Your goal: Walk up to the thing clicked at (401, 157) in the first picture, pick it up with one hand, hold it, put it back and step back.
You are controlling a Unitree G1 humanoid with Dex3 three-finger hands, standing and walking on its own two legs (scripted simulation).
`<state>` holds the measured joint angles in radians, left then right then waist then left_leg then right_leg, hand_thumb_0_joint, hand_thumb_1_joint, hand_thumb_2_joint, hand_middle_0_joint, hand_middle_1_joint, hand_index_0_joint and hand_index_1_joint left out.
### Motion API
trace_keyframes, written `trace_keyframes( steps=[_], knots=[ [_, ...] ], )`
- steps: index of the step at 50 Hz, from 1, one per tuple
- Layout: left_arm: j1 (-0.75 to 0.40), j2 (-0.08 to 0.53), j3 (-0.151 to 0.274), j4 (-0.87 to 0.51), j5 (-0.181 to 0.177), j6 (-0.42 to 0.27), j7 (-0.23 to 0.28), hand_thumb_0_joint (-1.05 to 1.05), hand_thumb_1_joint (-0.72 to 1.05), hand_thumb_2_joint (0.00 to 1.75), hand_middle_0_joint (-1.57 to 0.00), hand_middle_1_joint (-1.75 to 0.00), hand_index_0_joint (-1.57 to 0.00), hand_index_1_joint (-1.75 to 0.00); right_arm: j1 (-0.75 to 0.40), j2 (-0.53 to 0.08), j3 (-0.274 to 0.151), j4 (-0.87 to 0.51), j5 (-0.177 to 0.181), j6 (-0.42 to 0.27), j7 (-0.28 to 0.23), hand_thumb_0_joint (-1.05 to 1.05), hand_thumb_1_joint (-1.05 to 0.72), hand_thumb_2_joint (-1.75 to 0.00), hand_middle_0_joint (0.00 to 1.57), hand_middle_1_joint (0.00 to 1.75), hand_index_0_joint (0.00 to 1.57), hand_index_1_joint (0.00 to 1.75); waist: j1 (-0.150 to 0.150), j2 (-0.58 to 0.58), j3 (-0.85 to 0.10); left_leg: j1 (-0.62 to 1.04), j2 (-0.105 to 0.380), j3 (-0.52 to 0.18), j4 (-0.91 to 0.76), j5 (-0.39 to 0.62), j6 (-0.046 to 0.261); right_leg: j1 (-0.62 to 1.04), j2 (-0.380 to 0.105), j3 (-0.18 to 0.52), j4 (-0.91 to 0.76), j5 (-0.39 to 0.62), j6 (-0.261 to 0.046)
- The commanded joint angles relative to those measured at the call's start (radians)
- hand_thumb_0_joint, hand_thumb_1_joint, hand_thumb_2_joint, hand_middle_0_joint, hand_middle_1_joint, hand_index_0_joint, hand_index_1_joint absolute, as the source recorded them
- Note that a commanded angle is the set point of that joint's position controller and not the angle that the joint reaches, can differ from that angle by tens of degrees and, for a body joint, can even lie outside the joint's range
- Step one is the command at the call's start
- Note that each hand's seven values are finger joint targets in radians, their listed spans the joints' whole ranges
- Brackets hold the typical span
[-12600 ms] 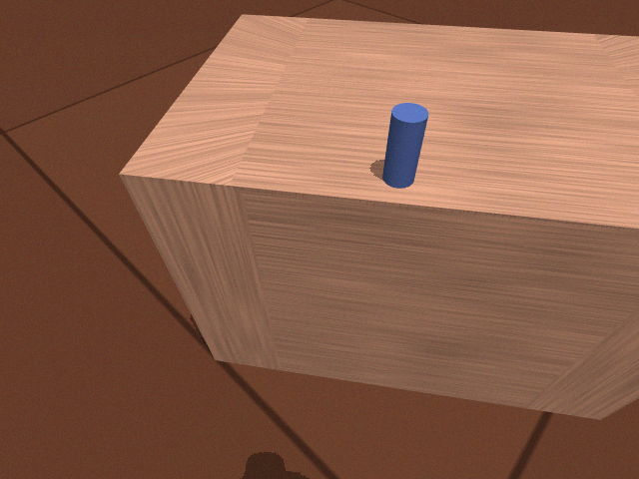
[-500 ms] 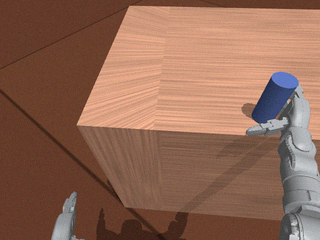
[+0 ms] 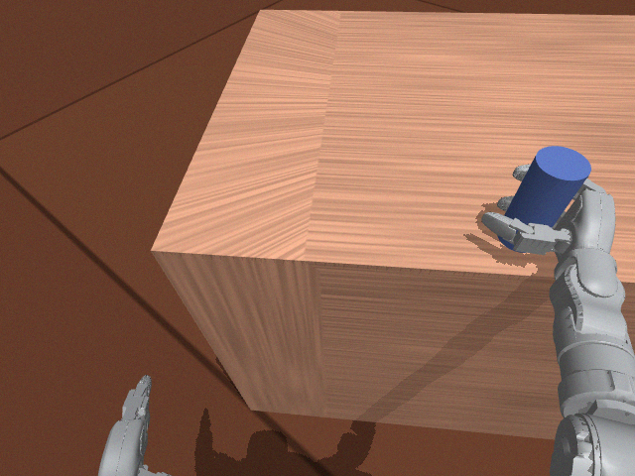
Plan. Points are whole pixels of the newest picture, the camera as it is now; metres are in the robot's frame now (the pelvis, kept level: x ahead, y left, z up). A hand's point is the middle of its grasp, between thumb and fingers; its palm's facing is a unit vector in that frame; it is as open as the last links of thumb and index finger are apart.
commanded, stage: close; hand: right
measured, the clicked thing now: (538, 203) +0.42 -0.22 +0.12
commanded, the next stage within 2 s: settle in 0.02 s
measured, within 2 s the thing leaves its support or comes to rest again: leaves its support in 0.28 s
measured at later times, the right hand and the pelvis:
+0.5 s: hand (547, 186) +0.43 -0.23 +0.14, palm faces +0.25 +0.97 +0.00, open 7.5 cm; pelvis +0.01 +0.00 +0.01, yaw +0 degrees
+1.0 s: hand (553, 163) +0.43 -0.22 +0.17, palm faces +0.25 +0.97 -0.01, open 7.5 cm; pelvis +0.01 +0.01 +0.01, yaw +0 degrees
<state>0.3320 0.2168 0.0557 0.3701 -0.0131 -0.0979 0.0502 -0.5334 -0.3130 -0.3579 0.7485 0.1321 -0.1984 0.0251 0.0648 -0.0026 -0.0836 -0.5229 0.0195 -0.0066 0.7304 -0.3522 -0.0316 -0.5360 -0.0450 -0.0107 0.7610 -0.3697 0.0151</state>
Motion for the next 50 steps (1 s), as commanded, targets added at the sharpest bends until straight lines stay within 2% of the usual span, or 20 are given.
trace_keyframes(
  steps=[1,3,7,10,14,15,16,18,19,22,23,28,30,32,35,38,40,42,48,50],
  knots=[
    [0.028,0.137,0.074,-0.114,0.007,-0.041,0.005,0.00,-0.55,0.06,-0.05,-0.05,-0.05,-0.05,-0.367,-0.236,-0.033,-0.165,0.004,-0.072,0.004,0.00,-0.30,-0.84,1.26,1.06,1.26,1.06,0.013,-0.051,-0.256,0.079,-0.032,0.038,-0.073,0.256,0.024,0.155,0.016,-0.001,-0.100,0.268,-0.019],
    [0.024,0.152,0.087,-0.130,0.005,-0.038,0.005,0.00,-0.54,0.04,-0.05,-0.05,-0.05,-0.05,-0.392,-0.277,-0.055,-0.182,0.004,-0.074,0.007,0.00,-0.39,-0.99,1.30,1.17,1.30,1.17,0.013,-0.042,-0.297,0.089,-0.031,0.035,-0.075,0.264,0.023,0.181,0.017,-0.001,-0.095,0.274,-0.020],
    [-0.041,0.159,0.096,-0.115,0.005,-0.040,0.007,0.00,-0.57,0.06,-0.06,-0.06,-0.06,-0.06,-0.453,-0.249,-0.024,-0.221,0.010,-0.071,0.014,0.00,-0.50,-1.18,1.31,1.31,1.31,1.31,0.010,-0.060,-0.327,0.102,-0.026,0.029,-0.076,0.261,0.024,0.177,0.020,-0.002,-0.091,0.258,-0.020],
    [-0.096,0.154,0.072,-0.159,-0.002,-0.048,0.012,0.00,-0.57,0.07,-0.07,-0.06,-0.06,-0.07,-0.479,-0.276,-0.020,-0.282,0.014,-0.073,0.014,0.00,-0.56,-1.26,1.30,1.35,1.32,1.35,-0.015,-0.076,-0.405,0.141,-0.029,0.039,-0.071,0.314,0.026,0.244,0.016,0.006,-0.087,0.354,-0.013],
    [-0.083,0.150,0.055,-0.164,-0.003,-0.048,0.021,0.00,-0.57,0.07,-0.06,-0.06,-0.06,-0.07,-0.513,-0.291,-0.033,-0.332,0.024,-0.049,0.015,0.00,-0.55,-1.25,1.33,1.35,1.34,1.35,-0.015,-0.086,-0.447,0.181,-0.028,0.041,-0.083,0.366,0.025,0.289,0.020,0.002,-0.097,0.410,-0.010],
    [-0.060,0.155,0.064,-0.121,-0.003,-0.044,0.025,0.00,-0.57,0.07,-0.06,-0.06,-0.06,-0.07,-0.491,-0.309,-0.045,-0.280,0.020,-0.035,0.012,0.00,-0.56,-1.27,1.35,1.37,1.36,1.38,-0.010,-0.075,-0.397,0.166,-0.032,0.046,-0.087,0.361,0.023,0.277,0.018,0.003,-0.105,0.412,-0.010],
    [-0.027,0.130,0.048,-0.097,-0.002,-0.040,0.021,0.00,-0.56,0.07,-0.06,-0.06,-0.06,-0.07,-0.476,-0.244,0.000,-0.258,0.023,-0.026,0.014,0.00,-0.52,-1.22,1.35,1.34,1.36,1.34,-0.003,-0.075,-0.343,0.161,-0.031,0.047,-0.093,0.354,0.024,0.262,0.020,-0.001,-0.114,0.409,-0.010],
    [-0.042,0.186,0.097,-0.102,-0.005,-0.041,0.028,0.00,-0.56,0.06,-0.06,-0.06,-0.06,-0.06,-0.447,-0.289,-0.033,-0.238,0.024,-0.011,0.010,0.00,-0.49,-1.18,1.36,1.32,1.38,1.32,0.000,-0.062,-0.316,0.145,-0.031,0.049,-0.107,0.332,0.023,0.259,0.018,-0.001,-0.127,0.382,-0.012],
    [-0.010,0.153,0.071,-0.085,-0.003,-0.039,0.020,0.00,-0.56,0.06,-0.06,-0.06,-0.06,-0.06,-0.460,-0.272,-0.022,-0.274,0.024,-0.007,0.009,0.00,-0.45,-1.17,1.35,1.31,1.36,1.31,-0.014,-0.073,-0.313,0.163,-0.029,0.048,-0.110,0.339,0.025,0.258,0.020,-0.005,-0.132,0.392,-0.010],
    [-0.009,0.162,0.086,-0.072,-0.007,-0.039,0.017,0.00,-0.55,0.06,-0.06,-0.06,-0.06,-0.06,-0.445,-0.286,-0.034,-0.262,0.027,0.018,0.014,0.00,-0.49,-1.20,1.36,1.34,1.38,1.34,-0.013,-0.058,-0.264,0.157,-0.028,0.048,-0.124,0.317,0.021,0.239,0.024,-0.011,-0.146,0.338,-0.016],
    [-0.012,0.148,0.079,-0.072,-0.009,-0.038,0.014,0.00,-0.55,0.06,-0.06,-0.06,-0.06,-0.06,-0.460,-0.251,-0.004,-0.285,0.030,0.025,0.018,0.00,-0.48,-1.19,1.34,1.32,1.36,1.32,-0.005,-0.049,-0.269,0.157,-0.029,0.047,-0.127,0.302,0.023,0.241,0.022,-0.008,-0.155,0.319,-0.017],
    [-0.067,0.173,0.099,-0.113,-0.013,-0.050,0.019,0.00,-0.56,0.06,-0.06,-0.06,-0.05,-0.06,-0.501,-0.283,-0.025,-0.336,0.039,0.051,0.025,0.00,-0.49,-1.22,1.35,1.35,1.37,1.35,-0.009,-0.044,-0.315,0.188,-0.025,0.044,-0.134,0.330,0.020,0.277,0.024,-0.008,-0.154,0.341,-0.019],
    [-0.095,0.133,0.051,-0.137,-0.016,-0.052,0.016,0.00,-0.56,0.07,-0.06,-0.05,-0.05,-0.06,-0.507,-0.268,-0.011,-0.355,0.038,0.065,0.024,0.00,-0.50,-1.23,1.36,1.36,1.37,1.36,-0.025,-0.020,-0.338,0.214,-0.022,0.042,-0.135,0.356,0.017,0.284,0.029,-0.011,-0.152,0.363,-0.021],
    [-0.087,0.174,0.091,-0.104,-0.015,-0.049,0.026,0.00,-0.56,0.07,-0.06,-0.06,-0.05,-0.06,-0.511,-0.309,-0.044,-0.364,0.042,0.076,0.021,0.00,-0.50,-1.24,1.36,1.37,1.38,1.37,-0.023,-0.038,-0.331,0.217,-0.019,0.038,-0.142,0.369,0.015,0.295,0.032,-0.015,-0.154,0.365,-0.023],
    [-0.056,0.144,0.067,-0.069,-0.013,-0.050,0.023,0.00,-0.57,0.07,-0.06,-0.06,-0.05,-0.06,-0.509,-0.269,-0.011,-0.358,0.038,0.097,0.021,0.00,-0.53,-1.26,1.36,1.38,1.38,1.38,-0.016,-0.060,-0.304,0.195,-0.023,0.046,-0.150,0.352,0.019,0.303,0.028,-0.012,-0.164,0.369,-0.018],
    [-0.096,0.137,0.054,-0.082,-0.014,-0.050,0.021,0.00,-0.57,0.07,-0.06,-0.05,-0.05,-0.06,-0.523,-0.295,-0.027,-0.391,0.038,0.110,0.017,0.00,-0.53,-1.25,1.37,1.38,1.39,1.38,-0.037,-0.049,-0.319,0.227,-0.020,0.039,-0.159,0.352,0.019,0.296,0.032,-0.016,-0.175,0.358,-0.019],
    [-0.060,0.188,0.106,-0.063,-0.012,-0.046,0.027,0.00,-0.57,0.07,-0.06,-0.05,-0.05,-0.06,-0.504,-0.322,-0.050,-0.379,0.039,0.129,0.013,0.00,-0.52,-1.28,1.37,1.40,1.39,1.40,-0.027,-0.043,-0.318,0.224,-0.021,0.041,-0.164,0.358,0.018,0.306,0.032,-0.016,-0.178,0.357,-0.021],
    [-0.072,0.174,0.096,-0.073,-0.013,-0.049,0.024,0.00,-0.57,0.07,-0.06,-0.05,-0.05,-0.06,-0.509,-0.280,-0.022,-0.384,0.040,0.144,0.013,0.00,-0.52,-1.28,1.36,1.40,1.38,1.40,-0.015,-0.015,-0.291,0.217,-0.020,0.041,-0.169,0.356,0.014,0.304,0.034,-0.017,-0.183,0.344,-0.025],
    [-0.093,0.140,0.065,-0.062,-0.014,-0.054,0.021,0.00,-0.57,0.07,-0.05,-0.05,-0.04,-0.06,-0.540,-0.282,-0.018,-0.396,0.037,0.159,0.017,0.00,-0.53,-1.29,1.35,1.40,1.37,1.40,-0.025,-0.031,-0.295,0.226,-0.016,0.038,-0.178,0.347,0.015,0.310,0.036,-0.019,-0.191,0.337,-0.025],
    [-0.108,0.178,0.093,-0.075,-0.015,-0.060,0.026,0.00,-0.58,0.07,-0.05,-0.05,-0.04,-0.06,-0.528,-0.314,-0.046,-0.384,0.042,0.168,0.016,0.00,-0.52,-1.30,1.36,1.41,1.38,1.41,-0.030,-0.014,-0.304,0.235,-0.018,0.042,-0.178,0.360,0.013,0.318,0.033,-0.014,-0.194,0.356,-0.025]
  ],
)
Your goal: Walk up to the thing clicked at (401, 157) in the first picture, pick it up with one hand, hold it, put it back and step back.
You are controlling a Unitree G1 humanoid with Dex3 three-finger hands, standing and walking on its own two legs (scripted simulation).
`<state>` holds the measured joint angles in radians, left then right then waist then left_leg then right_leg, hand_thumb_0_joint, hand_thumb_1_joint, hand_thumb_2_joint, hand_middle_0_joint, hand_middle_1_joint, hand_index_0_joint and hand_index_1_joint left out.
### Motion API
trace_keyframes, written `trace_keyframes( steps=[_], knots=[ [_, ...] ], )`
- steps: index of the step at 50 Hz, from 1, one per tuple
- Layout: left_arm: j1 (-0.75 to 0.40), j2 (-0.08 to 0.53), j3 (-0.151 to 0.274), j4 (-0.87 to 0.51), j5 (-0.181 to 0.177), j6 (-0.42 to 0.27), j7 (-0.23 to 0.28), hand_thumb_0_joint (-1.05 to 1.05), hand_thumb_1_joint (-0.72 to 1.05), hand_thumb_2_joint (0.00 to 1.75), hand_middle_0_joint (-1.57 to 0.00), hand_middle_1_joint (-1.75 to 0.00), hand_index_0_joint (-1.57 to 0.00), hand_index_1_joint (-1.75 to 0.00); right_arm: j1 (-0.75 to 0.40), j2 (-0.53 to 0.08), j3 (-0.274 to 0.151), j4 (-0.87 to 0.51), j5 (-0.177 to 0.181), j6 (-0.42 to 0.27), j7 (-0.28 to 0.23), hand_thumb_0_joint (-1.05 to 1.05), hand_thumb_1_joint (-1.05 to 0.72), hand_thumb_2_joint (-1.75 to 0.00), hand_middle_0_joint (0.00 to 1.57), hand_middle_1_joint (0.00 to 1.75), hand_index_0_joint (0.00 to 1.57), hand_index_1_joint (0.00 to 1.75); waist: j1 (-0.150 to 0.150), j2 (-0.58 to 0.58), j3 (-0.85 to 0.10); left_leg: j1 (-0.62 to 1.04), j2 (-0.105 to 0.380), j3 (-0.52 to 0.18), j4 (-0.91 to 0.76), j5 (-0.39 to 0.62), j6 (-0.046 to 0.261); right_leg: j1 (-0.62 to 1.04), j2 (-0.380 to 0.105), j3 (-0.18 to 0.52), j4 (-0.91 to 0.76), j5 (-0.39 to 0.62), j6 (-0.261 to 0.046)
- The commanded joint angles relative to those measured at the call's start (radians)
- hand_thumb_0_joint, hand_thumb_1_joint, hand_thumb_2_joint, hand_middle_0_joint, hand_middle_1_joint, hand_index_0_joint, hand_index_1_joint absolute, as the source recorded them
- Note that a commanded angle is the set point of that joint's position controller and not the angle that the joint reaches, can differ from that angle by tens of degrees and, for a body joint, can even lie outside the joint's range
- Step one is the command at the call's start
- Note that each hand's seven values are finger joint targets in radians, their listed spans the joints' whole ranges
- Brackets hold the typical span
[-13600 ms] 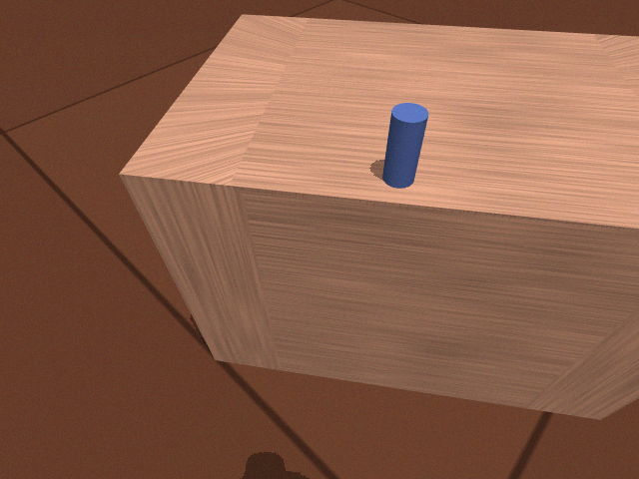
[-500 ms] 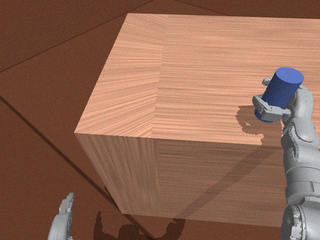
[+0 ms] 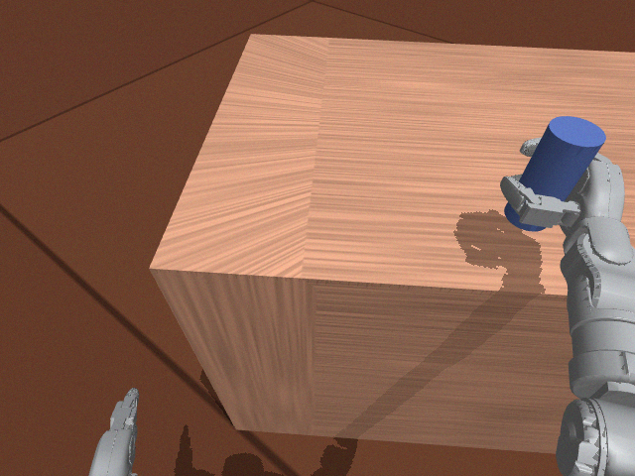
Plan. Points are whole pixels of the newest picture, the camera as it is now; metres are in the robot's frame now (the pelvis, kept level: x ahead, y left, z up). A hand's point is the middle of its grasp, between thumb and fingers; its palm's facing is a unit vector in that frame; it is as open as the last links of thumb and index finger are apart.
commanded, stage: settle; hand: right
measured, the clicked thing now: (548, 177) +0.42 -0.23 +0.17
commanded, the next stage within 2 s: lift in 0.18 s
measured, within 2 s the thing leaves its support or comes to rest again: neither
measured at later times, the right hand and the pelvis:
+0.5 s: hand (545, 171) +0.42 -0.22 +0.19, palm faces +0.23 +0.97 -0.01, open 7.5 cm; pelvis +0.00 +0.00 +0.00, yaw +0 degrees
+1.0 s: hand (584, 137) +0.37 -0.20 +0.27, palm faces +0.21 +0.98 -0.01, open 7.5 cm; pelvis +0.00 +0.00 +0.01, yaw -1 degrees
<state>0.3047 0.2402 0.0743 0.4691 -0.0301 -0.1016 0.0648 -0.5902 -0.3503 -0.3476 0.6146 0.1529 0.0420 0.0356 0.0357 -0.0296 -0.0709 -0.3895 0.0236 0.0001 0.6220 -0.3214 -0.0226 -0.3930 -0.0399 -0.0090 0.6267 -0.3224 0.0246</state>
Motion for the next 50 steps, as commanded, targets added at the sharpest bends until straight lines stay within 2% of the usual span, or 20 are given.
trace_keyframes(
  steps=[1,2,4,5,9,12,15,18,21,24,27,31,33,37,39,41,46,47,49,50],
  knots=[
    [-0.064,0.149,0.069,-0.152,0.004,-0.054,0.008,0.00,-0.57,0.07,-0.05,-0.05,-0.04,-0.06,-0.480,-0.271,-0.044,-0.263,0.017,-0.068,0.007,0.00,-0.53,-1.29,1.35,1.40,1.37,1.40,0.002,-0.006,-0.325,0.101,-0.022,0.033,-0.068,0.336,0.007,0.178,0.029,-0.017,-0.061,0.317,-0.034],
    [-0.056,0.103,0.030,-0.128,0.004,-0.054,0.003,0.00,-0.58,0.07,-0.05,-0.05,-0.04,-0.06,-0.490,-0.257,-0.037,-0.260,0.015,-0.063,0.010,0.00,-0.54,-1.32,1.35,1.42,1.37,1.42,-0.006,-0.011,-0.306,0.091,-0.022,0.035,-0.069,0.334,0.007,0.174,0.028,-0.016,-0.058,0.321,-0.034],
    [-0.066,0.119,0.049,-0.139,0.004,-0.060,0.008,0.00,-0.58,0.07,-0.05,-0.05,-0.04,-0.06,-0.507,-0.246,-0.027,-0.271,0.019,-0.059,0.011,0.00,-0.54,-1.32,1.35,1.42,1.37,1.42,0.008,-0.001,-0.321,0.098,-0.022,0.033,-0.075,0.331,0.006,0.181,0.028,-0.018,-0.063,0.311,-0.036],
    [-0.091,0.148,0.066,-0.155,0.002,-0.064,0.010,0.00,-0.58,0.07,-0.05,-0.05,-0.04,-0.06,-0.488,-0.281,-0.058,-0.261,0.020,-0.053,0.007,0.00,-0.56,-1.31,1.35,1.41,1.37,1.41,-0.002,0.007,-0.321,0.104,-0.022,0.035,-0.077,0.323,0.005,0.179,0.030,-0.017,-0.069,0.301,-0.036],
    [-0.078,0.121,0.048,-0.130,0.003,-0.066,0.007,0.00,-0.58,0.07,-0.05,-0.05,-0.04,-0.06,-0.497,-0.268,-0.044,-0.272,0.017,-0.040,0.009,0.00,-0.58,-1.34,1.35,1.43,1.37,1.43,-0.001,-0.010,-0.309,0.101,-0.020,0.034,-0.083,0.331,0.005,0.189,0.031,-0.020,-0.067,0.309,-0.035],
    [-0.103,0.158,0.080,-0.140,0.004,-0.074,0.010,0.00,-0.58,0.07,-0.05,-0.05,-0.04,-0.06,-0.498,-0.285,-0.060,-0.274,0.019,-0.030,0.004,0.00,-0.58,-1.32,1.36,1.42,1.37,1.42,0.003,0.013,-0.315,0.107,-0.018,0.031,-0.090,0.317,0.002,0.191,0.034,-0.022,-0.074,0.282,-0.038],
    [-0.096,0.105,0.036,-0.109,0.004,-0.077,0.009,0.00,-0.56,0.06,-0.05,-0.06,-0.05,-0.06,-0.519,-0.263,-0.037,-0.292,0.017,-0.025,0.008,0.00,-0.53,-1.32,1.36,1.43,1.37,1.43,-0.008,0.010,-0.305,0.112,-0.018,0.033,-0.098,0.299,0.003,0.181,0.035,-0.021,-0.083,0.266,-0.038],
    [-0.103,0.150,0.074,-0.110,0.006,-0.083,0.013,0.00,-0.56,0.05,-0.05,-0.06,-0.05,-0.06,-0.499,-0.286,-0.056,-0.318,0.019,-0.009,0.000,0.00,-0.51,-1.30,1.33,1.40,1.35,1.40,-0.012,0.007,-0.315,0.118,-0.020,0.036,-0.094,0.307,0.003,0.188,0.034,-0.021,-0.089,0.276,-0.036],
    [-0.099,0.106,0.035,-0.137,0.004,-0.090,0.007,0.00,-0.55,0.05,-0.05,-0.06,-0.05,-0.06,-0.506,-0.231,-0.012,-0.377,0.022,0.004,0.003,0.00,-0.49,-1.29,1.32,1.40,1.34,1.40,-0.011,-0.022,-0.344,0.117,-0.029,0.048,-0.093,0.308,0.011,0.232,0.022,-0.009,-0.092,0.321,-0.027],
    [-0.076,0.120,0.050,-0.090,0.003,-0.080,0.008,0.00,-0.56,0.06,-0.05,-0.06,-0.05,-0.06,-0.487,-0.270,-0.046,-0.408,0.028,0.028,-0.007,0.00,-0.51,-1.29,1.33,1.40,1.35,1.40,-0.029,-0.022,-0.331,0.149,-0.021,0.044,-0.095,0.358,0.009,0.216,0.031,-0.018,-0.088,0.355,-0.030],
    [-0.115,0.167,0.092,-0.121,0.004,-0.081,0.011,0.00,-0.55,0.05,-0.05,-0.06,-0.05,-0.06,-0.494,-0.242,-0.031,-0.460,0.030,0.069,-0.015,0.00,-0.51,-1.29,1.34,1.40,1.35,1.40,-0.017,-0.021,-0.328,0.140,-0.025,0.051,-0.099,0.352,0.009,0.241,0.026,-0.015,-0.092,0.369,-0.027],
    [-0.133,0.090,0.029,-0.102,-0.003,-0.078,-0.002,0.00,-0.55,0.05,-0.05,-0.06,-0.05,-0.06,-0.491,-0.194,0.002,-0.530,0.031,0.119,-0.015,0.00,-0.52,-1.27,1.33,1.39,1.34,1.39,-0.034,-0.025,-0.312,0.146,-0.028,0.057,-0.108,0.329,0.013,0.248,0.022,-0.010,-0.103,0.369,-0.025],
    [-0.122,0.141,0.073,-0.097,-0.004,-0.075,-0.001,0.00,-0.54,0.05,-0.05,-0.06,-0.05,-0.06,-0.453,-0.223,-0.026,-0.546,0.034,0.159,-0.017,0.00,-0.50,-1.28,1.34,1.40,1.35,1.40,-0.033,-0.026,-0.313,0.146,-0.029,0.061,-0.109,0.334,0.012,0.264,0.021,-0.008,-0.103,0.392,-0.024],
    [-0.104,0.100,0.044,-0.065,-0.009,-0.067,-0.015,0.00,-0.55,0.05,-0.05,-0.06,-0.04,-0.06,-0.440,-0.202,-0.026,-0.603,0.041,0.235,-0.015,0.00,-0.52,-1.27,1.34,1.39,1.35,1.39,-0.042,-0.016,-0.272,0.159,-0.025,0.064,-0.124,0.337,0.009,0.258,0.029,-0.017,-0.109,0.369,-0.028],
    [-0.109,0.144,0.087,-0.064,-0.008,-0.065,-0.014,0.00,-0.55,0.05,-0.04,-0.05,-0.04,-0.06,-0.437,-0.202,-0.029,-0.630,0.041,0.275,-0.013,0.00,-0.51,-1.28,1.35,1.41,1.36,1.41,-0.030,0.007,-0.270,0.155,-0.025,0.065,-0.128,0.334,0.006,0.262,0.030,-0.015,-0.115,0.351,-0.032],
    [-0.112,0.116,0.053,-0.067,-0.011,-0.067,-0.025,0.00,-0.55,0.05,-0.04,-0.05,-0.04,-0.05,-0.421,-0.190,-0.031,-0.652,0.043,0.313,-0.010,0.00,-0.51,-1.29,1.36,1.42,1.37,1.42,-0.041,0.015,-0.235,0.161,-0.024,0.068,-0.137,0.325,0.006,0.248,0.031,-0.017,-0.124,0.339,-0.033],
    [-0.130,0.158,0.095,-0.078,-0.012,-0.077,-0.028,0.00,-0.55,0.05,-0.04,-0.05,-0.04,-0.05,-0.454,-0.199,-0.036,-0.715,0.046,0.386,-0.011,0.00,-0.51,-1.29,1.36,1.42,1.38,1.42,-0.040,0.024,-0.237,0.165,-0.026,0.075,-0.150,0.293,0.009,0.268,0.031,-0.011,-0.141,0.315,-0.032],
    [-0.125,0.119,0.060,-0.046,-0.014,-0.079,-0.032,0.00,-0.55,0.05,-0.04,-0.05,-0.04,-0.05,-0.450,-0.180,-0.027,-0.714,0.049,0.404,-0.012,0.00,-0.51,-1.28,1.35,1.41,1.37,1.41,-0.047,0.011,-0.197,0.155,-0.023,0.071,-0.156,0.273,0.009,0.259,0.036,-0.015,-0.144,0.288,-0.031],
    [-0.133,0.145,0.087,-0.071,-0.013,-0.088,-0.028,0.00,-0.55,0.05,-0.04,-0.05,-0.04,-0.05,-0.453,-0.189,-0.040,-0.748,0.052,0.421,-0.014,0.00,-0.49,-1.29,1.35,1.42,1.37,1.42,-0.043,0.015,-0.239,0.172,-0.022,0.072,-0.156,0.275,0.010,0.275,0.037,-0.013,-0.147,0.290,-0.033],
    [-0.129,0.131,0.069,-0.060,-0.011,-0.087,-0.030,0.00,-0.55,0.05,-0.04,-0.05,-0.04,-0.05,-0.460,-0.184,-0.032,-0.764,0.052,0.431,-0.014,0.00,-0.49,-1.29,1.35,1.42,1.37,1.42,-0.046,0.016,-0.241,0.175,-0.021,0.072,-0.154,0.293,0.010,0.280,0.039,-0.011,-0.143,0.309,-0.032]
  ],
)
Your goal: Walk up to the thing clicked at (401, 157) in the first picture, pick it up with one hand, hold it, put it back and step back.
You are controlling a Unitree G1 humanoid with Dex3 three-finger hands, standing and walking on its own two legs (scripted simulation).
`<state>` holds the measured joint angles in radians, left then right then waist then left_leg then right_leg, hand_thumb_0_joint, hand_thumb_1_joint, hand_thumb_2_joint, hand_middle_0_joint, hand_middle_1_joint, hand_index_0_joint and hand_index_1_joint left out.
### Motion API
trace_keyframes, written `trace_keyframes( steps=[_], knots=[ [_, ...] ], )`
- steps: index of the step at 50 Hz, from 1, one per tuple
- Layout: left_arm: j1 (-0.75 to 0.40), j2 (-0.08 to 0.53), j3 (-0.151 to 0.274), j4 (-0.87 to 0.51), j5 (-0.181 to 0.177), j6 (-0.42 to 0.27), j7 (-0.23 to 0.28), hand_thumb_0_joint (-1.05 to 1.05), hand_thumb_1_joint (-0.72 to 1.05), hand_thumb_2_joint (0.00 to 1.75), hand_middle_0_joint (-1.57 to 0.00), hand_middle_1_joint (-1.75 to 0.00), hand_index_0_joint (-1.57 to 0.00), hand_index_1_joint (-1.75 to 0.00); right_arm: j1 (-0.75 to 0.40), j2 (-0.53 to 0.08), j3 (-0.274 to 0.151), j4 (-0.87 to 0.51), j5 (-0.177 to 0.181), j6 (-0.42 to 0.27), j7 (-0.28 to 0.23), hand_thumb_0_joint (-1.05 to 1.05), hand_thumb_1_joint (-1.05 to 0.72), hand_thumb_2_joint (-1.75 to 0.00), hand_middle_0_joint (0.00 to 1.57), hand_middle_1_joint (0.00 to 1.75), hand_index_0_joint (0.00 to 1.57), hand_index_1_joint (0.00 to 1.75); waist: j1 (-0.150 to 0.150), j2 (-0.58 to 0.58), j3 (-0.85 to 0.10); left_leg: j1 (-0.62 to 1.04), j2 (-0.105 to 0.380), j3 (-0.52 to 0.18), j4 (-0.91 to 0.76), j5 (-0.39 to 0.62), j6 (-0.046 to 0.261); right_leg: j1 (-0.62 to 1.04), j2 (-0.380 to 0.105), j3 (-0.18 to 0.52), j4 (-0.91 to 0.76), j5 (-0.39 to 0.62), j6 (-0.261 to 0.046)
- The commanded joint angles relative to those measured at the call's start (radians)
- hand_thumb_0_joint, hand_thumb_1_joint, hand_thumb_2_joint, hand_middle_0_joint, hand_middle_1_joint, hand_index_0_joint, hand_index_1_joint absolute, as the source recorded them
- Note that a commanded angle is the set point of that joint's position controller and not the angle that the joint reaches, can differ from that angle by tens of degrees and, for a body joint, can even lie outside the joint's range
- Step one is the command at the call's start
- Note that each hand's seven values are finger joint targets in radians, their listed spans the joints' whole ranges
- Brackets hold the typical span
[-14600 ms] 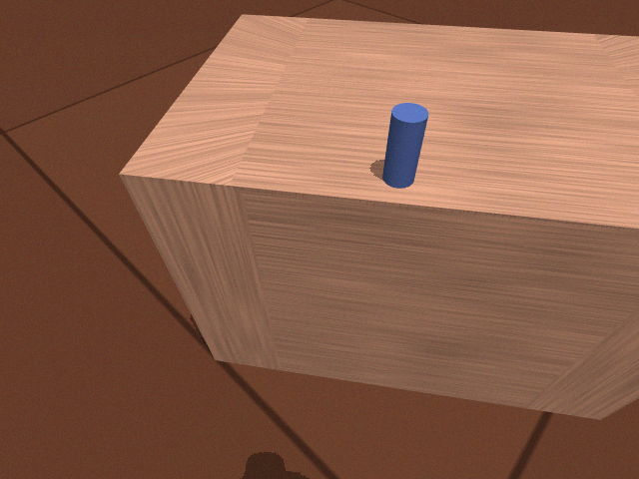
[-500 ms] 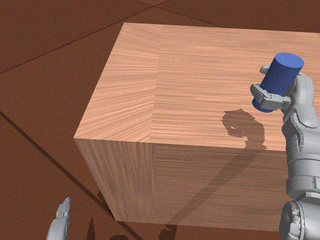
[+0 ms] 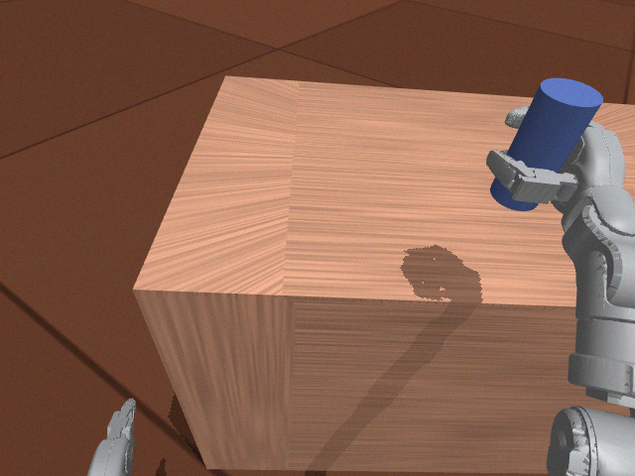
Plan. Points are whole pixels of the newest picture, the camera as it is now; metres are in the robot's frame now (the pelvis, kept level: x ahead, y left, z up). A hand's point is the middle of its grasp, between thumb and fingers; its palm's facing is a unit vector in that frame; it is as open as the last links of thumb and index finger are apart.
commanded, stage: lift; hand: right
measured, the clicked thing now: (539, 149) +0.38 -0.20 +0.27
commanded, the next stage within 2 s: hold in 0.56 s
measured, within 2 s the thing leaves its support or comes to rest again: neither
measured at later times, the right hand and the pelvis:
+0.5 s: hand (538, 151) +0.34 -0.18 +0.29, palm faces +0.19 +0.98 -0.01, open 7.5 cm; pelvis -0.01 +0.01 +0.00, yaw -1 degrees
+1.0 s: hand (549, 136) +0.32 -0.17 +0.32, palm faces +0.16 +0.99 -0.02, open 7.6 cm; pelvis -0.02 +0.00 +0.00, yaw -1 degrees
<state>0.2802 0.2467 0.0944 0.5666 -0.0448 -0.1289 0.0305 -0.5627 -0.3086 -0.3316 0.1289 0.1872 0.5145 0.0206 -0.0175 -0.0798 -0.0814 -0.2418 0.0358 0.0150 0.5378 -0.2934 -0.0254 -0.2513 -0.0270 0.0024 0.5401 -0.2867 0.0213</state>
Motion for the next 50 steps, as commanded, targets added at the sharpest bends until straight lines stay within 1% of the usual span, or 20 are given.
trace_keyframes(
  steps=[1,4,7,8,9,11,13,16,19,22,23,26,27,33,36,42,43,44,47,50],
  knots=[
    [-0.120,0.134,0.053,-0.189,0.002,-0.066,0.005,0.00,-0.55,0.05,-0.04,-0.05,-0.04,-0.05,-0.485,-0.224,-0.047,-0.284,0.015,-0.026,0.000,0.00,-0.51,-1.28,1.35,1.41,1.37,1.41,0.008,0.079,-0.244,0.028,-0.035,0.060,-0.070,0.270,0.013,0.156,0.024,-0.021,-0.054,0.284,-0.028],
    [-0.138,0.123,0.036,-0.156,0.003,-0.074,0.006,0.00,-0.56,0.05,-0.04,-0.05,-0.04,-0.05,-0.462,-0.229,-0.058,-0.281,0.019,0.010,-0.002,0.00,-0.50,-1.28,1.36,1.41,1.37,1.41,-0.003,0.069,-0.189,0.021,-0.030,0.060,-0.080,0.237,0.010,0.119,0.032,-0.024,-0.065,0.237,-0.031],
    [-0.165,0.111,0.018,-0.194,0.004,-0.088,0.005,0.00,-0.55,0.05,-0.04,-0.05,-0.04,-0.05,-0.473,-0.233,-0.059,-0.316,0.017,0.032,-0.006,0.00,-0.50,-1.30,1.36,1.43,1.38,1.43,-0.003,0.071,-0.204,0.029,-0.029,0.061,-0.086,0.209,0.011,0.113,0.036,-0.026,-0.069,0.205,-0.032],
    [-0.136,0.130,0.043,-0.155,0.003,-0.088,0.005,0.00,-0.55,0.05,-0.04,-0.04,-0.04,-0.05,-0.464,-0.235,-0.069,-0.321,0.023,0.041,-0.006,0.00,-0.48,-1.30,1.37,1.44,1.39,1.44,0.003,0.076,-0.198,0.022,-0.030,0.062,-0.089,0.204,0.010,0.114,0.036,-0.027,-0.073,0.196,-0.033],
    [-0.103,0.100,0.016,-0.114,0.004,-0.082,0.001,0.00,-0.55,0.05,-0.04,-0.05,-0.04,-0.05,-0.471,-0.225,-0.053,-0.343,0.024,0.048,-0.005,0.00,-0.48,-1.31,1.37,1.44,1.39,1.44,0.001,0.062,-0.187,0.018,-0.028,0.058,-0.090,0.199,0.011,0.113,0.038,-0.025,-0.073,0.189,-0.032],
    [-0.134,0.136,0.044,-0.173,0.002,-0.093,0.005,0.00,-0.55,0.05,-0.04,-0.04,-0.04,-0.05,-0.468,-0.237,-0.078,-0.339,0.031,0.064,-0.007,0.00,-0.48,-1.31,1.37,1.44,1.39,1.44,0.003,0.090,-0.212,0.032,-0.029,0.060,-0.088,0.230,0.009,0.130,0.036,-0.023,-0.066,0.224,-0.033],
    [-0.122,0.134,0.045,-0.120,0.005,-0.086,0.006,0.00,-0.56,0.06,-0.04,-0.04,-0.03,-0.05,-0.481,-0.245,-0.074,-0.348,0.026,0.085,-0.014,0.00,-0.47,-1.31,1.37,1.44,1.38,1.44,0.006,0.076,-0.193,0.016,-0.022,0.053,-0.097,0.221,0.007,0.120,0.045,-0.028,-0.064,0.205,-0.034],
    [-0.193,0.162,0.064,-0.182,0.004,-0.108,0.013,0.00,-0.56,0.05,-0.04,-0.04,-0.03,-0.05,-0.491,-0.235,-0.073,-0.364,0.029,0.104,-0.020,0.00,-0.47,-1.31,1.36,1.44,1.38,1.44,0.004,0.103,-0.196,0.024,-0.022,0.056,-0.101,0.196,0.005,0.118,0.044,-0.024,-0.069,0.178,-0.036],
    [-0.133,0.087,-0.002,-0.106,0.004,-0.102,0.005,0.00,-0.55,0.05,-0.04,-0.04,-0.03,-0.05,-0.495,-0.212,-0.051,-0.371,0.028,0.117,-0.020,0.00,-0.46,-1.30,1.36,1.44,1.38,1.44,-0.001,0.075,-0.186,0.018,-0.027,0.060,-0.097,0.174,0.012,0.117,0.041,-0.019,-0.076,0.170,-0.033],
    [-0.167,0.150,0.046,-0.148,0.004,-0.113,0.016,0.00,-0.55,0.05,-0.04,-0.04,-0.04,-0.05,-0.488,-0.225,-0.063,-0.358,0.033,0.139,-0.019,0.00,-0.44,-1.30,1.34,1.43,1.37,1.43,0.006,0.107,-0.186,0.014,-0.027,0.060,-0.096,0.193,0.008,0.121,0.040,-0.020,-0.071,0.190,-0.034],
    [-0.155,0.126,0.025,-0.101,0.005,-0.111,0.013,0.00,-0.55,0.05,-0.04,-0.05,-0.04,-0.05,-0.484,-0.216,-0.051,-0.368,0.030,0.146,-0.017,0.00,-0.47,-1.31,1.35,1.43,1.37,1.43,0.004,0.090,-0.169,0.004,-0.026,0.060,-0.097,0.190,0.007,0.115,0.044,-0.019,-0.071,0.181,-0.034],
    [-0.212,0.163,0.054,-0.171,0.004,-0.127,0.018,0.00,-0.56,0.06,-0.04,-0.05,-0.04,-0.05,-0.504,-0.228,-0.064,-0.383,0.031,0.161,-0.021,0.00,-0.47,-1.31,1.36,1.44,1.38,1.44,0.003,0.099,-0.206,0.018,-0.026,0.063,-0.095,0.178,0.008,0.121,0.045,-0.018,-0.074,0.173,-0.033],
    [-0.159,0.148,0.047,-0.109,0.007,-0.121,0.015,0.00,-0.55,0.05,-0.04,-0.05,-0.04,-0.05,-0.525,-0.235,-0.063,-0.401,0.028,0.165,-0.021,0.00,-0.44,-1.31,1.35,1.44,1.37,1.44,0.003,0.075,-0.212,0.013,-0.026,0.063,-0.095,0.172,0.012,0.129,0.044,-0.017,-0.075,0.169,-0.032],
    [-0.192,0.115,0.009,-0.113,0.003,-0.131,0.012,0.00,-0.55,0.05,-0.04,-0.05,-0.04,-0.05,-0.516,-0.210,-0.046,-0.402,0.036,0.194,-0.023,0.00,-0.47,-1.31,1.35,1.43,1.37,1.43,-0.007,0.056,-0.171,0.008,-0.030,0.068,-0.096,0.152,0.015,0.110,0.041,-0.014,-0.081,0.158,-0.030],
    [-0.175,0.159,0.054,-0.092,0.004,-0.137,0.013,0.00,-0.55,0.05,-0.04,-0.05,-0.04,-0.05,-0.521,-0.229,-0.063,-0.398,0.039,0.205,-0.022,0.00,-0.43,-1.32,1.34,1.44,1.37,1.44,0.008,0.081,-0.192,0.004,-0.034,0.071,-0.094,0.163,0.013,0.120,0.040,-0.011,-0.080,0.165,-0.031],
    [-0.196,0.143,0.039,-0.061,0.002,-0.145,0.015,0.00,-0.55,0.05,-0.04,-0.05,-0.04,-0.05,-0.538,-0.222,-0.062,-0.415,0.047,0.230,-0.023,0.00,-0.41,-1.31,1.33,1.43,1.35,1.43,-0.002,0.077,-0.181,-0.003,-0.030,0.067,-0.101,0.127,0.014,0.111,0.043,-0.011,-0.081,0.133,-0.032],
    [-0.249,0.135,0.020,-0.126,0.001,-0.158,0.013,0.00,-0.54,0.05,-0.04,-0.05,-0.04,-0.05,-0.538,-0.215,-0.055,-0.411,0.047,0.236,-0.020,0.00,-0.41,-1.32,1.34,1.44,1.36,1.44,-0.010,0.094,-0.179,-0.002,-0.033,0.072,-0.095,0.128,0.012,0.105,0.042,-0.008,-0.080,0.137,-0.032],
    [-0.184,0.153,0.056,-0.028,0.004,-0.146,0.014,0.00,-0.55,0.05,-0.05,-0.05,-0.04,-0.05,-0.544,-0.219,-0.049,-0.412,0.042,0.242,-0.020,0.00,-0.42,-1.32,1.34,1.44,1.36,1.44,0.006,0.059,-0.172,-0.018,-0.033,0.070,-0.096,0.115,0.016,0.109,0.042,-0.009,-0.084,0.121,-0.030],
    [-0.222,0.118,-0.003,-0.076,0.002,-0.155,0.010,0.00,-0.55,0.05,-0.04,-0.05,-0.04,-0.05,-0.560,-0.220,-0.051,-0.414,0.048,0.252,-0.020,0.00,-0.39,-1.31,1.32,1.43,1.35,1.43,-0.012,0.076,-0.177,0.001,-0.032,0.072,-0.097,0.116,0.015,0.101,0.043,-0.006,-0.081,0.129,-0.031],
    [-0.223,0.154,0.035,-0.081,0.001,-0.159,0.015,0.00,-0.54,0.05,-0.04,-0.05,-0.04,-0.05,-0.553,-0.218,-0.059,-0.404,0.054,0.268,-0.024,0.00,-0.40,-1.32,1.33,1.44,1.36,1.44,-0.008,0.087,-0.189,0.007,-0.031,0.071,-0.096,0.143,0.014,0.113,0.043,-0.007,-0.077,0.155,-0.032]
  ],
)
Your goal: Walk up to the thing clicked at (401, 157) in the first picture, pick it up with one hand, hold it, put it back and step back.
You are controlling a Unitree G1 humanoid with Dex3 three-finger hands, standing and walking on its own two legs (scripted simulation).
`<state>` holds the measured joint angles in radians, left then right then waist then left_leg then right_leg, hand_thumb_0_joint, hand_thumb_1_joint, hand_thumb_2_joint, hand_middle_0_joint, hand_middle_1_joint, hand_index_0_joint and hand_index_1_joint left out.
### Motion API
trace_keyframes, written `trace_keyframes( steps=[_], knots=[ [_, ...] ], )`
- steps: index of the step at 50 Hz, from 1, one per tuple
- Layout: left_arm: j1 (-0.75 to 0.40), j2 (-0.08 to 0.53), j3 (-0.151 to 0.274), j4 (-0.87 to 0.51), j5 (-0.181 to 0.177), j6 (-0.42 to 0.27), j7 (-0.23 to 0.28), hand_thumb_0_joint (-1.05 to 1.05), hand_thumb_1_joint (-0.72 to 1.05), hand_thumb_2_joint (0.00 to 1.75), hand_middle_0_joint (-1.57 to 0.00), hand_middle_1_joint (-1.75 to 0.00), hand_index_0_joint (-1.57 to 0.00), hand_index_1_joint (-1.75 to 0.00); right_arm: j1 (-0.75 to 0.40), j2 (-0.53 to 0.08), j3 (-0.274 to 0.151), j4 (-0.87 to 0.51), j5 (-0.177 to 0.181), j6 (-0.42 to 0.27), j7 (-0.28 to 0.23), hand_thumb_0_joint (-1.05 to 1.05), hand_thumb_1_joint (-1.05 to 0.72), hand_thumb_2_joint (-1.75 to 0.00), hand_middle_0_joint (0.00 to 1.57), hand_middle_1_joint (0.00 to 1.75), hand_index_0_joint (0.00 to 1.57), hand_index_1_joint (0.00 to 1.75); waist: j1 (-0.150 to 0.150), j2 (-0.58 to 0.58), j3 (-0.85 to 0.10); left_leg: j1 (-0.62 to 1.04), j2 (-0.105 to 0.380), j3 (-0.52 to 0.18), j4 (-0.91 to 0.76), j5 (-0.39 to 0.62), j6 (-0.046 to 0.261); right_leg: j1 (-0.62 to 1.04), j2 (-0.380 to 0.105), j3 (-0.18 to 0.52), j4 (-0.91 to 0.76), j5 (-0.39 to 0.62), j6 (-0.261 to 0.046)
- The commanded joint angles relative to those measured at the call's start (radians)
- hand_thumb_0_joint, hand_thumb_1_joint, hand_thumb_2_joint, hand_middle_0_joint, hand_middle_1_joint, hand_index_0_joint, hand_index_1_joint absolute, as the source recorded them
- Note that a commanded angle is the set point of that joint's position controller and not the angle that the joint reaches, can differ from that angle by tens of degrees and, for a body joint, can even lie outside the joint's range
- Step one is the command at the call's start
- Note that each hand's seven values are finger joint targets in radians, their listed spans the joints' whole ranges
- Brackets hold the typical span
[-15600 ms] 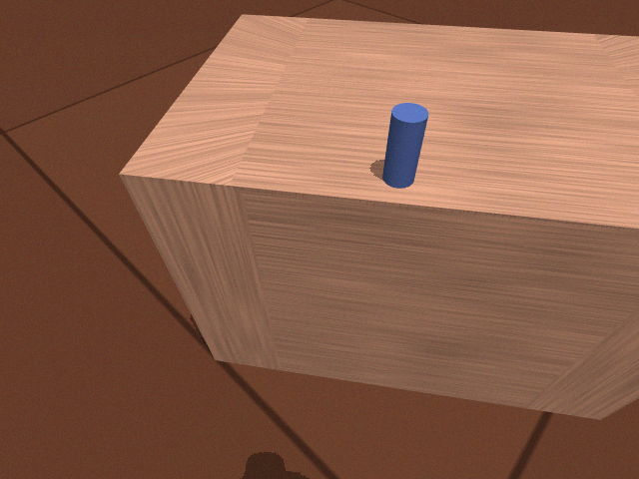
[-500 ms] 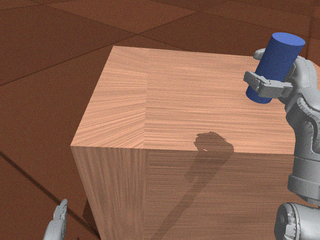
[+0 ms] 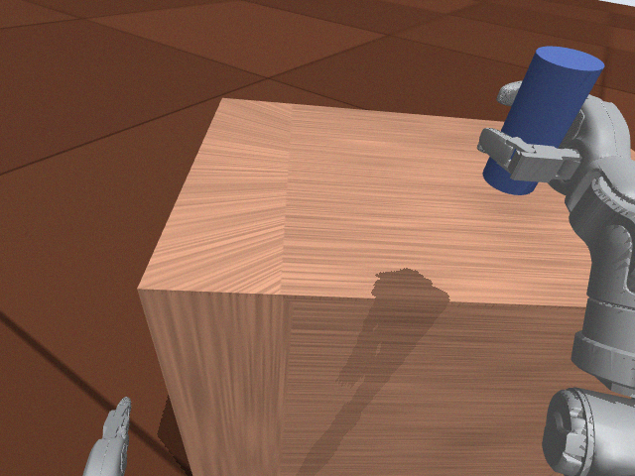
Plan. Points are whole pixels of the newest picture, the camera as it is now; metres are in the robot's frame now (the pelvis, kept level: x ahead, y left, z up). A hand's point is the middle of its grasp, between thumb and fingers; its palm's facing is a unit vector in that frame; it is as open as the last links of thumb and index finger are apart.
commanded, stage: hold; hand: right
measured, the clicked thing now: (535, 126) +0.34 -0.17 +0.33
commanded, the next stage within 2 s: none
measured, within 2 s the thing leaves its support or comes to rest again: neither
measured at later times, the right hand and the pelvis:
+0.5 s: hand (528, 141) +0.34 -0.17 +0.32, palm faces +0.16 +0.99 -0.02, open 7.6 cm; pelvis +0.00 +0.00 +0.00, yaw +0 degrees
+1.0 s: hand (529, 137) +0.34 -0.17 +0.32, palm faces +0.14 +0.99 -0.02, open 7.6 cm; pelvis +0.00 +0.00 +0.00, yaw +0 degrees
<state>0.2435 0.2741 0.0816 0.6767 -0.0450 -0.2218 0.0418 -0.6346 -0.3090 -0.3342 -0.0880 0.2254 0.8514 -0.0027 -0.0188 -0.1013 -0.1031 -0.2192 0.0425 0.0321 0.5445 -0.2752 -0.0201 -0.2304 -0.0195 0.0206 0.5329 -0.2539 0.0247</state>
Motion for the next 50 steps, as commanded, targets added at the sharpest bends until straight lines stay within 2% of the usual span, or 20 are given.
trace_keyframes(
  steps=[1,2,4,5,9,10,13,14,16,20,25,28,31,32,36,39,41,47,48,50],
  knots=[
    [-0.178,0.119,0.043,-0.173,0.003,-0.063,0.004,0.00,-0.55,0.05,-0.05,-0.05,-0.04,-0.05,-0.486,-0.226,-0.060,-0.181,0.013,-0.067,-0.002,0.00,-0.41,-1.32,1.33,1.44,1.36,1.44,-0.008,0.103,-0.166,-0.011,-0.037,0.054,-0.103,0.127,0.009,0.089,0.037,-0.025,-0.069,0.124,-0.034],
    [-0.185,0.106,0.021,-0.182,0.002,-0.063,0.002,0.00,-0.55,0.05,-0.05,-0.05,-0.04,-0.05,-0.490,-0.223,-0.056,-0.186,0.012,-0.062,-0.002,0.00,-0.41,-1.32,1.34,1.44,1.36,1.44,-0.011,0.114,-0.152,-0.023,-0.036,0.053,-0.105,0.116,0.007,0.080,0.039,-0.029,-0.068,0.114,-0.034],
    [-0.164,0.132,0.056,-0.181,0.003,-0.061,0.008,0.00,-0.55,0.05,-0.05,-0.05,-0.05,-0.05,-0.510,-0.238,-0.071,-0.187,0.012,-0.058,-0.007,0.00,-0.39,-1.32,1.33,1.44,1.36,1.44,0.004,0.117,-0.168,-0.017,-0.033,0.049,-0.110,0.121,0.005,0.087,0.042,-0.030,-0.066,0.111,-0.037],
    [-0.175,0.123,0.042,-0.183,0.002,-0.064,0.008,0.00,-0.54,0.05,-0.05,-0.05,-0.05,-0.05,-0.487,-0.245,-0.085,-0.183,0.014,-0.053,-0.008,0.00,-0.40,-1.31,1.33,1.43,1.36,1.43,-0.012,0.126,-0.157,-0.017,-0.033,0.050,-0.110,0.112,0.005,0.080,0.042,-0.032,-0.066,0.106,-0.036],
    [-0.151,0.131,0.056,-0.182,0.002,-0.067,0.008,0.00,-0.55,0.05,-0.05,-0.05,-0.04,-0.05,-0.484,-0.234,-0.074,-0.174,0.012,-0.047,-0.005,0.00,-0.39,-1.31,1.33,1.43,1.36,1.43,0.003,0.124,-0.166,-0.028,-0.040,0.055,-0.105,0.118,0.008,0.095,0.035,-0.026,-0.070,0.115,-0.036],
    [-0.166,0.103,0.023,-0.190,0.000,-0.067,0.004,0.00,-0.55,0.05,-0.05,-0.05,-0.04,-0.05,-0.490,-0.233,-0.065,-0.202,0.013,-0.049,-0.003,0.00,-0.41,-1.32,1.34,1.44,1.36,1.44,-0.008,0.119,-0.149,-0.030,-0.038,0.054,-0.107,0.107,0.006,0.078,0.039,-0.029,-0.068,0.105,-0.036],
    [-0.176,0.087,0.011,-0.174,-0.001,-0.070,0.002,0.00,-0.54,0.05,-0.05,-0.05,-0.05,-0.05,-0.480,-0.213,-0.052,-0.199,0.015,-0.044,0.002,0.00,-0.39,-1.32,1.33,1.44,1.36,1.44,-0.008,0.098,-0.126,-0.035,-0.038,0.051,-0.108,0.096,0.007,0.069,0.039,-0.031,-0.072,0.093,-0.035],
    [-0.167,0.104,0.030,-0.156,0.001,-0.069,0.005,0.00,-0.55,0.05,-0.05,-0.05,-0.05,-0.05,-0.491,-0.250,-0.081,-0.192,0.012,-0.042,0.000,0.00,-0.38,-1.32,1.32,1.44,1.36,1.44,-0.007,0.097,-0.139,-0.035,-0.038,0.049,-0.108,0.090,0.009,0.073,0.038,-0.028,-0.070,0.088,-0.036],
    [-0.186,0.128,0.047,-0.186,0.002,-0.078,0.004,0.00,-0.55,0.05,-0.04,-0.05,-0.04,-0.05,-0.492,-0.250,-0.078,-0.223,0.012,-0.046,0.003,0.00,-0.39,-1.31,1.33,1.44,1.36,1.44,-0.009,0.096,-0.177,-0.030,-0.041,0.056,-0.097,0.097,0.010,0.084,0.035,-0.026,-0.070,0.097,-0.033],
    [-0.180,0.101,0.020,-0.177,-0.002,-0.077,0.005,0.00,-0.54,0.05,-0.05,-0.05,-0.05,-0.05,-0.469,-0.251,-0.083,-0.234,0.023,-0.044,0.010,0.00,-0.39,-1.31,1.32,1.43,1.35,1.43,-0.011,0.102,-0.145,-0.031,-0.035,0.048,-0.112,0.077,0.006,0.066,0.040,-0.030,-0.065,0.077,-0.039],
    [-0.166,0.122,0.041,-0.184,-0.001,-0.075,0.013,0.00,-0.54,0.05,-0.05,-0.05,-0.05,-0.05,-0.462,-0.271,-0.102,-0.238,0.022,-0.044,0.011,0.00,-0.41,-1.32,1.33,1.44,1.36,1.44,-0.005,0.105,-0.182,-0.017,-0.036,0.049,-0.098,0.130,0.008,0.089,0.037,-0.028,-0.055,0.128,-0.036],
    [-0.188,0.111,0.032,-0.201,0.000,-0.083,0.015,0.00,-0.54,0.05,-0.05,-0.05,-0.05,-0.05,-0.474,-0.230,-0.069,-0.249,0.024,-0.045,0.014,0.00,-0.41,-1.30,1.32,1.42,1.35,1.42,0.001,0.094,-0.181,-0.020,-0.040,0.054,-0.091,0.141,0.009,0.099,0.033,-0.027,-0.058,0.143,-0.033],
    [-0.138,0.121,0.047,-0.146,0.001,-0.076,0.013,0.00,-0.54,0.05,-0.05,-0.05,-0.05,-0.05,-0.467,-0.264,-0.086,-0.238,0.018,-0.040,0.015,0.00,-0.42,-1.31,1.32,1.42,1.35,1.42,0.005,0.064,-0.179,-0.026,-0.039,0.054,-0.093,0.141,0.011,0.100,0.034,-0.025,-0.060,0.141,-0.032],
    [-0.171,0.111,0.024,-0.194,0.000,-0.080,0.013,0.00,-0.54,0.05,-0.05,-0.05,-0.05,-0.05,-0.485,-0.239,-0.063,-0.250,0.019,-0.041,0.016,0.00,-0.42,-1.30,1.32,1.42,1.35,1.42,0.005,0.088,-0.179,-0.025,-0.036,0.052,-0.094,0.149,0.007,0.097,0.038,-0.029,-0.054,0.146,-0.034],
    [-0.164,0.111,0.033,-0.165,0.000,-0.083,0.011,0.00,-0.54,0.04,-0.05,-0.05,-0.05,-0.05,-0.465,-0.247,-0.076,-0.206,0.021,-0.033,0.018,0.00,-0.41,-1.29,1.31,1.41,1.34,1.41,0.002,0.096,-0.144,-0.034,-0.038,0.055,-0.099,0.124,0.006,0.083,0.038,-0.025,-0.059,0.122,-0.035],
    [-0.158,0.098,0.019,-0.182,0.001,-0.084,0.007,0.00,-0.54,0.05,-0.05,-0.05,-0.05,-0.05,-0.452,-0.248,-0.090,-0.204,0.022,-0.035,0.020,0.00,-0.42,-1.30,1.32,1.42,1.35,1.42,-0.004,0.106,-0.177,-0.007,-0.037,0.056,-0.088,0.191,0.005,0.092,0.038,-0.028,-0.046,0.188,-0.035],
    [-0.142,0.127,0.050,-0.162,0.000,-0.074,0.009,0.00,-0.55,0.05,-0.05,-0.05,-0.05,-0.05,-0.467,-0.273,-0.100,-0.217,0.021,-0.035,0.021,0.00,-0.42,-1.30,1.32,1.41,1.34,1.41,-0.001,0.107,-0.173,-0.018,-0.035,0.054,-0.090,0.180,0.005,0.091,0.040,-0.027,-0.046,0.176,-0.036],
    [-0.198,0.100,0.017,-0.188,-0.003,-0.079,0.001,0.00,-0.54,0.04,-0.05,-0.05,-0.05,-0.05,-0.456,-0.247,-0.083,-0.220,0.024,-0.031,0.023,0.00,-0.43,-1.30,1.33,1.42,1.36,1.42,-0.014,0.115,-0.156,-0.011,-0.038,0.055,-0.098,0.144,0.005,0.076,0.037,-0.026,-0.056,0.145,-0.035],
    [-0.177,0.120,0.041,-0.174,-0.002,-0.076,0.006,0.00,-0.54,0.05,-0.05,-0.05,-0.05,-0.05,-0.460,-0.257,-0.094,-0.208,0.022,-0.030,0.021,0.00,-0.42,-1.30,1.33,1.42,1.35,1.42,-0.003,0.119,-0.160,-0.017,-0.037,0.052,-0.099,0.139,0.005,0.081,0.036,-0.028,-0.056,0.138,-0.035],
    [-0.199,0.091,0.001,-0.215,-0.001,-0.081,0.002,0.00,-0.54,0.04,-0.05,-0.05,-0.05,-0.05,-0.478,-0.229,-0.061,-0.230,0.021,-0.030,0.027,0.00,-0.40,-1.31,1.32,1.42,1.35,1.42,-0.005,0.112,-0.164,-0.018,-0.038,0.053,-0.099,0.125,0.006,0.082,0.036,-0.028,-0.059,0.126,-0.037]
  ],
)
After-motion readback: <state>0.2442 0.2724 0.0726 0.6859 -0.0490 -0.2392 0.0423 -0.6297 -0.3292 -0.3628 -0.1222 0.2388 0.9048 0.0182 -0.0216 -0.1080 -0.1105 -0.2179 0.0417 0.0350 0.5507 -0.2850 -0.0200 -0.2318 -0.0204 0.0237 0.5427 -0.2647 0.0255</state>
